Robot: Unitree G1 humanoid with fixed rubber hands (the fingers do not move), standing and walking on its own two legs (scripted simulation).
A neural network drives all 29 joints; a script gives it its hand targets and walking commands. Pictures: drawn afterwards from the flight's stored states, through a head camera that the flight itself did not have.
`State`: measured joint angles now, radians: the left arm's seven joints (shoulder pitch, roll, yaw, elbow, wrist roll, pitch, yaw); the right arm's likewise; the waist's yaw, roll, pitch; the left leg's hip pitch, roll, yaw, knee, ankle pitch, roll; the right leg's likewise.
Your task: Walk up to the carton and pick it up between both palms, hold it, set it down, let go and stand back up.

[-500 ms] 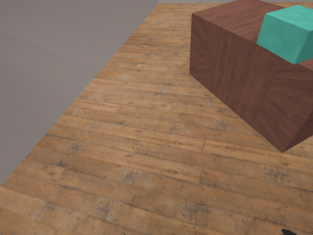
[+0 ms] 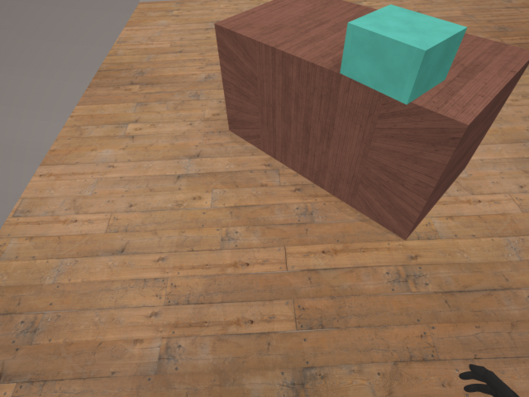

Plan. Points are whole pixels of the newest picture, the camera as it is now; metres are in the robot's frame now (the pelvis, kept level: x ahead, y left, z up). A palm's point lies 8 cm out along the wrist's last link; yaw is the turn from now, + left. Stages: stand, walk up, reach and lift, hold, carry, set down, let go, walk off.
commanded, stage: walk up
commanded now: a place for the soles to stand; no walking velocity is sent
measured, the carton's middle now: (398, 52) +1.18 -0.47 -0.04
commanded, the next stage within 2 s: none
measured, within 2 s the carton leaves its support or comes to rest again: neither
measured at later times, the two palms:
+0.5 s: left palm (126, 260) +0.42 +0.29 -0.08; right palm out of the picture +0.16 -0.28 -0.12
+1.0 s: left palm (136, 182) +0.66 +0.34 -0.10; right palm (381, 337) +0.25 -0.17 -0.07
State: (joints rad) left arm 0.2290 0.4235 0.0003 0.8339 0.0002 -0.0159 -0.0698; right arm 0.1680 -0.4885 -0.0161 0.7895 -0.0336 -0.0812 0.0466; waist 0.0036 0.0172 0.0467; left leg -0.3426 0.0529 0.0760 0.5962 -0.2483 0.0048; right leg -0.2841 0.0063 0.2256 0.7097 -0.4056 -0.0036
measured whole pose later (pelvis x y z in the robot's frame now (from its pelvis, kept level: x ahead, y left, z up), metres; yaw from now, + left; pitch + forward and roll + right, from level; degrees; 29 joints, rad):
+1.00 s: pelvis +0.41 +0.13 +0.00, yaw -32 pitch +2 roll -2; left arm 0.26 0.46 0.00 0.82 0.00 -0.07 0.00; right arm 0.31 -0.47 -0.02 0.80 -0.04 -0.04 0.04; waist -0.10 0.00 0.09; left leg -0.34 0.07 0.17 0.65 -0.34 0.04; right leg -0.59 0.01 0.05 1.13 -0.36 -0.07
